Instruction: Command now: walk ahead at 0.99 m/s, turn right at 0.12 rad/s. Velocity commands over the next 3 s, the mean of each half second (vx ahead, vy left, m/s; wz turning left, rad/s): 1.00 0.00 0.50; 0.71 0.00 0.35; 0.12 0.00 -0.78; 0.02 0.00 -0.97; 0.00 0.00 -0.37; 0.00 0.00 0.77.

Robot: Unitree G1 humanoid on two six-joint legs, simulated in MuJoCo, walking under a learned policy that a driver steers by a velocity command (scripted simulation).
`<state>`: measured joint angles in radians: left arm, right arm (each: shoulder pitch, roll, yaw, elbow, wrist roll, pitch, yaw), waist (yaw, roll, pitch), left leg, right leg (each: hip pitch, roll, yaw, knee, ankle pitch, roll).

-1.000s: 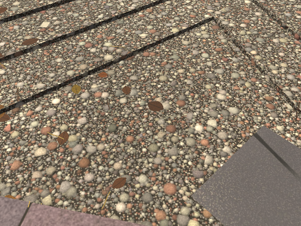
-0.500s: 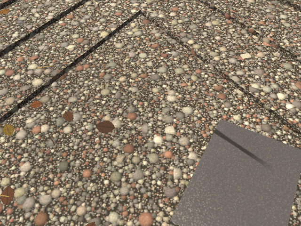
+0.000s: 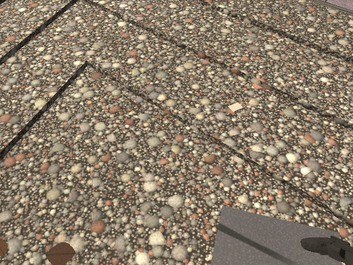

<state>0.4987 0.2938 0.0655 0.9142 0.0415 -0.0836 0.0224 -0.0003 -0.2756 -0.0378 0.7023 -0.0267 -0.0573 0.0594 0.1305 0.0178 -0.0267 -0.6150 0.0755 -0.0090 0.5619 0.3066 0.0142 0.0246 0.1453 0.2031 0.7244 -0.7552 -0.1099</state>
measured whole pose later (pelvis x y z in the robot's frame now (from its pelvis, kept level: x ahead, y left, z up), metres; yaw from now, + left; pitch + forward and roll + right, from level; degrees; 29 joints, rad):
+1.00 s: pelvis +0.80 +0.25 -0.10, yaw +28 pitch +2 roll -1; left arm 0.33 0.27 0.04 0.90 -0.04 -0.07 0.01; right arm 0.04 -0.24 0.00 0.69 -0.02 -0.06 0.02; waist 0.06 0.02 0.08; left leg -0.44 -0.01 0.09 0.55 -0.14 0.07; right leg -0.39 -0.04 0.08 1.26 -0.53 0.06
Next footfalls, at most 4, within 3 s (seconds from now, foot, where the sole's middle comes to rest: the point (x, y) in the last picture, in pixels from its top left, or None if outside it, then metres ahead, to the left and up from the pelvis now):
0.10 left None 0.25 0.15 -0.86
0.46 right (205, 244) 0.64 0.01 -0.86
0.88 left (128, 187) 0.88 0.39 -0.86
1.32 right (174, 160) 1.06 0.20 -0.86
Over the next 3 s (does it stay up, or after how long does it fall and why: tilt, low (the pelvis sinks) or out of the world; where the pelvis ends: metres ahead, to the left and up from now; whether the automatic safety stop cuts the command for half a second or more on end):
stays up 0.99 0.30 -0.08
